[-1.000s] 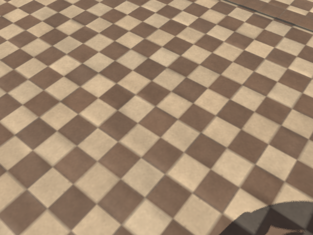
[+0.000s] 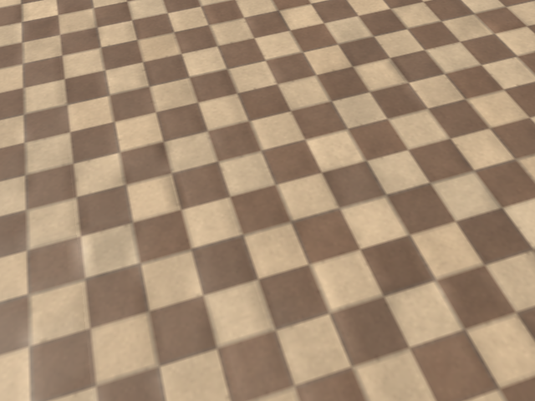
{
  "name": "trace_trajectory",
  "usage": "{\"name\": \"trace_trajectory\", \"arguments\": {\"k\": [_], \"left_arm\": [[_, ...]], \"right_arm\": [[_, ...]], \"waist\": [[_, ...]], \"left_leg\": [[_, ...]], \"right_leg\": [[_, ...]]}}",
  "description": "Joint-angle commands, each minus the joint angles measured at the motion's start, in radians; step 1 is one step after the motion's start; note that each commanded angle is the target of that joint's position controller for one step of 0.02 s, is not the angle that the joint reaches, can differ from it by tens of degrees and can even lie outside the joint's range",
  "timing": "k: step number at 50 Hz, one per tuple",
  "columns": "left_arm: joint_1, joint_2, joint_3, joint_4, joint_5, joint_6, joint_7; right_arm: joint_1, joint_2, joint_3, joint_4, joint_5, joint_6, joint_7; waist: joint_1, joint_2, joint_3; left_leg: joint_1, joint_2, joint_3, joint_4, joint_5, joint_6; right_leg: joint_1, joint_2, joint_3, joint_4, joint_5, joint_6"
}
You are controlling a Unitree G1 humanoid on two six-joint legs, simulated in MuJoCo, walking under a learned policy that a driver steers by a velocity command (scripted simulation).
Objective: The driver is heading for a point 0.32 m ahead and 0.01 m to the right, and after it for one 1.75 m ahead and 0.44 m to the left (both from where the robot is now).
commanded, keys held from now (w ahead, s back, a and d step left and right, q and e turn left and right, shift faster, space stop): q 0.28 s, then no key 0.24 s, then w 0.34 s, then w+e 0.06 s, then e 0.08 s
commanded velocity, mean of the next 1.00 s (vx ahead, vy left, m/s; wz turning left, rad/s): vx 0.15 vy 0.00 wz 0.28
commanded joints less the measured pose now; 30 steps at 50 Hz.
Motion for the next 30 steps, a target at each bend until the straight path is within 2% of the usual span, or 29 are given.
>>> {"name": "trace_trajectory", "arguments": {"k": [1,6,7,8,9,10,11,12,13,14,15,16,18,22,26,28,29,30], "left_arm": [[-0.037,0.141,0.038,-0.070,0.002,0.001,0.002],[0.001,0.200,0.060,-0.061,0.002,0.031,-0.006],[-0.003,0.206,0.063,-0.061,-0.003,0.038,-0.008],[0.023,0.197,0.064,-0.052,-0.002,0.046,-0.010],[0.072,0.165,0.061,-0.042,0.000,0.056,-0.019],[0.057,0.085,0.038,-0.119,-0.009,0.065,-0.018],[-0.046,0.146,0.049,-0.125,0.000,0.081,-0.003],[-0.036,0.126,0.047,-0.124,-0.017,0.088,-0.004],[-0.007,0.126,0.048,-0.107,-0.024,0.083,-0.005],[0.015,0.140,0.055,-0.093,-0.012,0.076,-0.005],[0.053,0.150,0.059,-0.068,0.001,0.073,-0.008],[0.062,0.153,0.061,-0.062,0.001,0.074,-0.012],[0.048,0.133,0.057,-0.065,-0.009,0.080,-0.016],[0.011,0.113,0.047,-0.072,-0.012,0.091,-0.015],[0.007,0.100,0.038,-0.069,-0.019,0.087,-0.010],[0.025,0.102,0.036,-0.064,-0.014,0.077,-0.012],[0.035,0.099,0.034,-0.060,-0.011,0.071,-0.015],[0.065,0.085,0.030,-0.047,-0.009,0.063,-0.016]], "right_arm": [[0.065,-0.025,0.005,-0.059,-0.001,0.014,0.017],[0.006,-0.041,0.010,-0.105,0.007,0.004,0.025],[0.026,-0.037,0.010,-0.104,0.007,-0.004,0.024],[0.063,-0.044,0.007,-0.090,0.007,-0.013,0.019],[0.091,-0.088,-0.003,-0.086,-0.001,-0.026,0.006],[0.062,-0.248,-0.037,-0.128,0.001,-0.027,-0.006],[0.127,-0.240,-0.048,-0.110,-0.009,-0.026,-0.015],[0.089,-0.195,-0.034,-0.102,-0.006,-0.027,-0.023],[0.024,-0.157,-0.023,-0.108,0.001,-0.026,-0.025],[-0.029,-0.140,-0.019,-0.123,0.006,-0.027,-0.027],[-0.047,-0.109,-0.009,-0.131,0.011,-0.030,-0.029],[-0.032,-0.088,-0.002,-0.132,0.017,-0.034,-0.027],[0.007,-0.083,0.000,-0.119,0.018,-0.043,-0.025],[0.056,-0.080,0.004,-0.096,0.008,-0.046,-0.031],[0.052,-0.087,0.008,-0.077,-0.002,-0.045,-0.030],[0.076,-0.097,0.005,-0.056,-0.005,-0.040,-0.027],[0.077,-0.098,0.005,-0.047,-0.006,-0.036,-0.026],[0.064,-0.096,0.006,-0.040,-0.003,-0.031,-0.025]], "waist": [[-0.027,-0.187,-0.150],[0.005,-0.189,-0.145],[-0.011,-0.169,-0.144],[-0.020,-0.123,-0.146],[-0.025,0.048,-0.118],[-0.004,0.339,-0.069],[-0.076,0.165,-0.054],[-0.028,0.133,-0.057],[0.010,0.110,-0.046],[0.028,0.123,-0.071],[0.033,0.126,-0.109],[0.029,0.100,-0.144],[0.015,0.063,-0.161],[-0.019,0.087,-0.138],[-0.027,0.091,-0.121],[-0.033,0.094,-0.138],[-0.026,0.093,-0.120],[-0.001,0.078,-0.096]], "left_leg": [[0.122,0.043,0.028,-0.134,0.047,0.007],[0.245,0.026,0.093,-0.375,-0.003,0.039],[0.306,0.015,0.104,-0.472,0.034,0.053],[0.381,-0.002,0.086,-0.571,0.067,0.070],[0.411,0.094,-0.103,-0.774,0.073,0.096],[0.401,0.387,-0.553,-0.890,0.211,0.217],[0.319,0.389,-0.495,-0.855,0.355,0.293],[0.301,0.323,-0.399,-0.829,0.387,0.285],[0.289,0.251,-0.319,-0.827,0.362,0.246],[0.319,0.197,-0.276,-0.814,0.372,0.220],[0.351,0.177,-0.240,-0.796,0.476,0.223],[0.378,0.179,-0.234,-0.784,0.546,0.228],[0.425,0.192,-0.241,-0.781,0.582,0.236],[0.460,0.211,-0.282,-0.796,0.488,0.248],[0.403,0.203,-0.295,-0.782,0.451,0.246],[0.373,0.188,-0.334,-0.822,0.136,0.250],[0.336,0.181,-0.359,-0.843,-0.034,0.249],[0.275,0.166,-0.366,-0.847,-0.156,0.238]], "right_leg": [[0.020,-0.251,0.139,-0.177,0.043,-0.161],[0.033,-0.290,0.111,-0.120,-0.098,-0.124],[0.015,-0.285,0.086,-0.071,-0.099,-0.097],[-0.024,-0.267,0.054,0.004,-0.105,-0.049],[-0.092,-0.198,-0.024,0.190,-0.205,0.026],[-0.344,-0.001,-0.069,0.405,-0.536,0.112],[-0.319,-0.002,0.108,0.576,-0.509,0.102],[-0.303,-0.007,0.151,0.618,-0.429,0.094],[-0.284,-0.015,0.168,0.606,-0.336,0.086],[-0.278,-0.006,0.160,0.614,-0.278,0.079],[-0.261,0.005,0.145,0.649,-0.253,0.079],[-0.246,0.011,0.146,0.671,-0.252,0.082],[-0.245,0.009,0.152,0.649,-0.252,0.087],[-0.219,0.009,0.160,0.508,-0.281,0.081],[-0.090,0.034,0.147,0.347,-0.329,0.053],[-0.020,0.058,0.121,0.279,-0.357,0.036],[0.018,0.070,0.108,0.226,-0.363,0.024],[0.091,0.081,0.091,0.132,-0.330,0.008]]}}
